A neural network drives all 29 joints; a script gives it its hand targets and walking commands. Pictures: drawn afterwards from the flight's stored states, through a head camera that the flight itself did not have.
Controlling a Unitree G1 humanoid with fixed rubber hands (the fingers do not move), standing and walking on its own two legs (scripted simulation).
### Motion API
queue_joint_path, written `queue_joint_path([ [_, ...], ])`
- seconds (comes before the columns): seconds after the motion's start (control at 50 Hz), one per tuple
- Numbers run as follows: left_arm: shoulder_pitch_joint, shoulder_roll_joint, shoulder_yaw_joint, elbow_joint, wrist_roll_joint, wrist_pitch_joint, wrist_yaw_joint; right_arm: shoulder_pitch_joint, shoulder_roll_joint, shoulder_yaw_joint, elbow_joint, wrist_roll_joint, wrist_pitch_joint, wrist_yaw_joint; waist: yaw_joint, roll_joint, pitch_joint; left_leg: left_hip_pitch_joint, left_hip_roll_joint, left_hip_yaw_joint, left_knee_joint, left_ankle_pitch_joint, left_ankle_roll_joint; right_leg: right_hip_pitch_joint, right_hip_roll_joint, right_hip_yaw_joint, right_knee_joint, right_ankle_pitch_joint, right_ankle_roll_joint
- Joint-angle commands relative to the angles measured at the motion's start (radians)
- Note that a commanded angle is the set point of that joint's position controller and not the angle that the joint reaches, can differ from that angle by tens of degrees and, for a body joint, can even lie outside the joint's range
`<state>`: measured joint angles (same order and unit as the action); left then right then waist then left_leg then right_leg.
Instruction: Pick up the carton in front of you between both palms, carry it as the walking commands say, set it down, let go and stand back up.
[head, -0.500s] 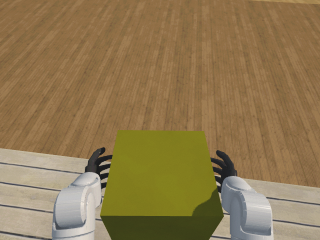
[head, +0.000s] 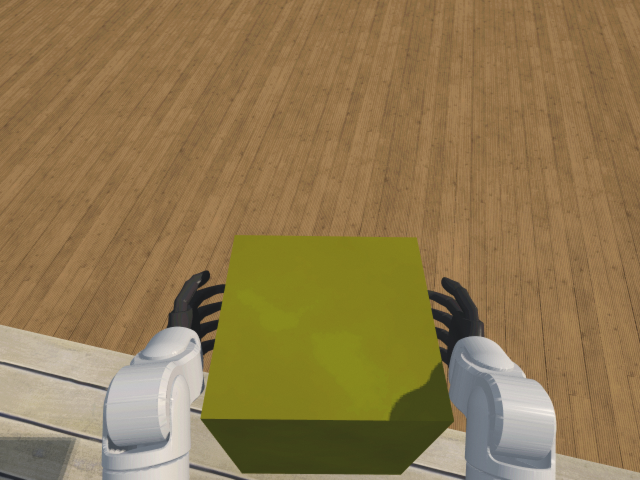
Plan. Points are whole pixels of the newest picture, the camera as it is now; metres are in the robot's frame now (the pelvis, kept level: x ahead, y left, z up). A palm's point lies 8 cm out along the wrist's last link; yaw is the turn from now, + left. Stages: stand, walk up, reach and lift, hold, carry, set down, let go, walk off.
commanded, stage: carry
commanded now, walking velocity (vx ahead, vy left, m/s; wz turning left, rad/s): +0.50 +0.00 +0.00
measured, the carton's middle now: (323, 363) +0.28 +0.01 +0.02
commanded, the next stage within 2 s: none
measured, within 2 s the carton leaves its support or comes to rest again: neither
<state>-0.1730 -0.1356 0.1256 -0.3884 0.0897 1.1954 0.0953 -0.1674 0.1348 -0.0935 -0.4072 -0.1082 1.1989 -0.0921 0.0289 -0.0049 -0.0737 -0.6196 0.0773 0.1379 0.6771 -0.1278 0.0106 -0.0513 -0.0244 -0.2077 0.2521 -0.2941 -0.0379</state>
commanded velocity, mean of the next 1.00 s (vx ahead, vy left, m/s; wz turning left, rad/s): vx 0.50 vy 0.00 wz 0.00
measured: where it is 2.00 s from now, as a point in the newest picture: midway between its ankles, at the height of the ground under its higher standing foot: (333, 215)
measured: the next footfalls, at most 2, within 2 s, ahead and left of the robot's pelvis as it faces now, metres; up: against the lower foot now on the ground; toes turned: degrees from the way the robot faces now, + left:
left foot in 0.12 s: +0.27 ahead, +0.11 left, +0.00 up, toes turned +9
right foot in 0.58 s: +0.57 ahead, -0.09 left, +0.01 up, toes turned -9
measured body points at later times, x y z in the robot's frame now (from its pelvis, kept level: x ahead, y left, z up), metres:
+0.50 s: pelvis +0.32 +0.03 -0.01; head +0.36 +0.03 +0.44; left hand +0.70 +0.16 +0.14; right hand +0.68 -0.15 +0.15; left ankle +0.23 +0.10 -0.75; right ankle +0.45 -0.11 -0.70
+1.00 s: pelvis +0.66 +0.01 -0.01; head +0.75 +0.00 +0.43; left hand +1.06 +0.16 +0.13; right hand +1.06 -0.15 +0.13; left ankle +0.80 +0.09 -0.71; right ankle +0.52 -0.07 -0.73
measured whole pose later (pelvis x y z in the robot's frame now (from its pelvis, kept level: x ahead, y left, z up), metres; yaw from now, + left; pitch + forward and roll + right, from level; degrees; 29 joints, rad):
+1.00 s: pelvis +0.66 +0.01 -0.01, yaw -3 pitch +6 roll +1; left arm -0.76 -0.05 0.30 -0.19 0.04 1.27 0.13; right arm -0.77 0.08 -0.29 -0.21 -0.09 1.28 -0.13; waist 0.04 -0.02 0.09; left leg -0.67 -0.01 0.12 0.68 -0.28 0.06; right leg -0.17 -0.03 -0.12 0.55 -0.56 -0.07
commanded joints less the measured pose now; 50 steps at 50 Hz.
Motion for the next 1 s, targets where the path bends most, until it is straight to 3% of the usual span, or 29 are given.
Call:
queue_joint_path([
  [0.0,-0.491,-0.832,-0.730,-0.125,-0.430,0.023,-0.275,-0.472,0.861,0.701,-0.088,0.375,0.009,0.216,-0.001,-0.146,-0.145,0.010,-0.036,0.066,-0.121,0.084,0.014,0.171,-0.208,0.095,-0.026,0.559,-0.073],
  [0.04,-0.514,-0.797,-0.720,-0.154,-0.426,0.042,-0.262,-0.508,0.819,0.693,-0.128,0.394,0.032,0.215,-0.009,-0.158,-0.141,0.113,-0.045,0.086,-0.167,0.112,0.033,0.164,-0.208,0.060,0.023,0.649,-0.054],
  [0.08,-0.549,-0.750,-0.708,-0.174,-0.421,0.066,-0.248,-0.533,0.768,0.677,-0.135,0.402,0.057,0.213,-0.029,-0.139,-0.214,0.356,-0.114,0.153,-0.222,0.068,0.043,0.122,-0.170,-0.020,0.240,0.786,-0.018],
  [0.1,-0.569,-0.719,-0.702,-0.180,-0.415,0.078,-0.241,-0.545,0.738,0.664,-0.131,0.402,0.069,0.214,-0.048,-0.089,-0.281,0.563,-0.098,0.132,-0.212,0.003,0.046,0.009,-0.137,-0.033,0.423,0.676,0.000],
  [0.12,-0.608,-0.686,-0.694,-0.186,-0.413,0.093,-0.237,-0.555,0.711,0.649,-0.125,0.398,0.082,0.214,-0.074,0.051,-0.360,0.736,0.104,-0.174,-0.266,-0.163,0.088,-0.165,-0.094,-0.018,0.672,0.387,0.027],
  [0.14,-0.656,-0.695,-0.697,-0.195,-0.425,0.110,-0.231,-0.601,0.689,0.637,-0.092,0.393,0.085,0.214,-0.070,0.310,-0.398,0.932,0.331,-0.629,-0.375,-0.204,0.241,-0.505,0.055,0.047,0.937,-0.083,0.056],
  [0.16,-0.682,-0.688,-0.695,-0.170,-0.420,0.117,-0.227,-0.610,0.699,0.638,-0.084,0.413,0.096,0.213,-0.066,0.274,-0.373,0.917,0.335,-0.656,-0.416,-0.091,0.257,-0.616,0.028,0.170,1.082,-0.186,0.026],
  [0.18,-0.715,-0.703,-0.689,-0.152,-0.423,0.119,-0.225,-0.651,0.711,0.647,-0.093,0.421,0.101,0.213,-0.068,0.211,-0.359,0.878,0.304,-0.544,-0.379,0.057,0.245,-0.649,-0.013,0.202,1.119,-0.165,-0.003],
  [0.2,-0.742,-0.717,-0.683,-0.131,-0.427,0.120,-0.223,-0.695,0.725,0.656,-0.097,0.433,0.106,0.214,-0.065,0.085,-0.352,0.824,0.282,-0.452,-0.362,0.141,0.213,-0.644,-0.050,0.219,1.066,-0.105,-0.014],
  [0.22,-0.768,-0.726,-0.679,-0.110,-0.425,0.119,-0.220,-0.751,0.735,0.667,-0.099,0.448,0.107,0.215,-0.062,0.037,-0.336,0.757,0.263,-0.374,-0.369,0.196,0.187,-0.621,-0.073,0.219,1.001,-0.062,-0.017],
  [0.24,-0.797,-0.730,-0.676,-0.087,-0.420,0.119,-0.215,-0.801,0.739,0.671,-0.095,0.460,0.107,0.216,-0.061,0.054,-0.346,0.728,0.245,-0.313,-0.381,0.184,0.165,-0.595,-0.081,0.215,0.945,-0.033,-0.016],
  [0.3,-0.882,-0.725,-0.666,0.002,-0.407,0.115,-0.198,-0.904,0.727,0.666,-0.023,0.488,0.109,0.221,-0.068,0.099,-0.344,0.698,0.214,-0.216,-0.405,0.164,0.175,-0.597,-0.061,0.168,0.822,-0.003,0.001],
  [0.4,-1.038,-0.727,-0.616,0.160,-0.399,0.121,-0.177,-1.073,0.729,0.616,0.154,0.517,0.114,0.224,-0.081,0.125,-0.268,0.705,0.158,-0.109,-0.395,0.250,0.176,-0.654,-0.044,0.098,0.570,0.129,0.014],
  [0.48,-1.193,-0.764,-0.576,0.275,-0.429,0.125,-0.180,-1.204,0.769,0.556,0.290,0.519,0.114,0.216,-0.091,0.149,-0.238,0.721,0.139,-0.062,-0.328,0.375,0.162,-0.605,-0.008,0.050,0.432,0.210,-0.016],
  [0.52,-1.266,-0.779,-0.546,0.330,-0.442,0.124,-0.182,-1.273,0.793,0.527,0.345,0.517,0.112,0.208,-0.071,0.160,-0.238,0.727,0.135,-0.035,-0.259,0.492,0.141,-0.532,0.015,0.036,0.366,0.209,-0.041],
  [0.56,-1.306,-0.799,-0.509,0.389,-0.453,0.121,-0.185,-1.326,0.821,0.501,0.390,0.516,0.113,0.199,-0.005,0.113,-0.333,0.650,0.085,0.057,0.003,0.589,0.084,-0.220,0.098,-0.038,0.249,0.202,-0.054],
  [0.58,-1.322,-0.810,-0.488,0.409,-0.458,0.118,-0.188,-1.358,0.836,0.491,0.406,0.516,0.115,0.195,0.038,0.023,-0.425,0.486,0.051,0.050,0.215,0.386,0.054,0.045,0.015,0.060,0.270,0.196,-0.066],
  [0.6,-1.342,-0.809,-0.462,0.429,-0.460,0.117,-0.189,-1.373,0.853,0.475,0.427,0.510,0.121,0.192,0.040,-0.181,-0.513,0.271,-0.007,0.008,0.423,-0.049,0.035,0.269,-0.237,0.412,0.303,0.242,-0.134],
  [0.62,-1.341,-0.811,-0.445,0.454,-0.458,0.113,-0.192,-1.390,0.875,0.449,0.431,0.504,0.122,0.188,0.065,-0.368,-0.567,-0.042,-0.152,-0.073,0.651,-0.420,0.011,0.447,-0.331,0.764,0.146,0.112,-0.264],
  [0.64,-1.372,-0.869,-0.446,0.437,-0.482,0.113,-0.198,-1.428,0.882,0.431,0.422,0.486,0.117,0.179,0.055,-0.264,-0.507,-0.151,-0.100,-0.158,0.736,-0.386,0.036,0.424,-0.321,0.753,0.105,0.130,-0.245],
  [0.66,-1.433,-0.913,-0.454,0.384,-0.502,0.105,-0.202,-1.460,0.900,0.420,0.400,0.481,0.116,0.170,0.066,-0.205,-0.481,-0.200,-0.076,-0.162,0.780,-0.351,0.053,0.398,-0.313,0.682,0.174,0.296,-0.242],
  [0.68,-1.475,-0.946,-0.458,0.340,-0.515,0.105,-0.204,-1.464,0.918,0.412,0.385,0.469,0.114,0.161,0.059,-0.098,-0.460,-0.211,-0.047,-0.165,0.742,-0.303,0.056,0.354,-0.286,0.577,0.204,0.430,-0.213],
  [0.7,-1.505,-0.968,-0.465,0.294,-0.526,0.103,-0.202,-1.448,0.929,0.400,0.366,0.453,0.111,0.152,0.058,-0.061,-0.464,-0.202,-0.030,-0.169,0.689,-0.261,0.056,0.325,-0.264,0.508,0.200,0.429,-0.188],
  [0.72,-1.520,-0.981,-0.468,0.251,-0.534,0.101,-0.198,-1.433,0.929,0.389,0.346,0.435,0.108,0.143,0.051,-0.060,-0.486,-0.187,-0.028,-0.160,0.652,-0.241,0.053,0.325,-0.249,0.468,0.191,0.408,-0.170],
  [0.84,-1.419,-0.911,-0.535,0.077,-0.511,0.083,-0.177,-1.278,0.838,0.426,0.225,0.325,0.072,0.106,0.064,-0.104,-0.477,-0.277,-0.046,-0.078,0.426,-0.248,0.037,0.377,-0.219,0.342,0.201,0.533,-0.190],
  [0.92,-1.341,-0.838,-0.591,0.096,-0.492,0.085,-0.190,-1.235,0.771,0.490,0.195,0.315,0.073,0.109,0.048,-0.145,-0.419,-0.015,-0.114,0.033,0.035,-0.132,0.038,0.236,-0.147,0.189,0.209,0.664,-0.149],
  [0.94,-1.324,-0.829,-0.601,0.121,-0.490,0.088,-0.196,-1.226,0.764,0.505,0.206,0.323,0.078,0.115,0.019,-0.165,-0.431,0.126,-0.163,0.090,-0.033,-0.139,0.051,0.187,-0.139,0.144,0.276,0.826,-0.131],
  [0.96,-1.293,-0.822,-0.610,0.140,-0.485,0.095,-0.198,-1.192,0.764,0.513,0.228,0.332,0.084,0.124,-0.045,-0.151,-0.485,0.370,-0.195,0.125,-0.125,-0.044,0.075,0.104,-0.124,0.078,0.425,0.917,-0.091],
  [0.98,-1.304,-0.816,-0.612,0.165,-0.474,0.100,-0.204,-1.195,0.761,0.517,0.241,0.348,0.085,0.136,-0.118,-0.094,-0.571,0.657,-0.115,0.018,-0.137,-0.034,0.093,-0.058,-0.106,0.082,0.593,0.711,-0.052],
])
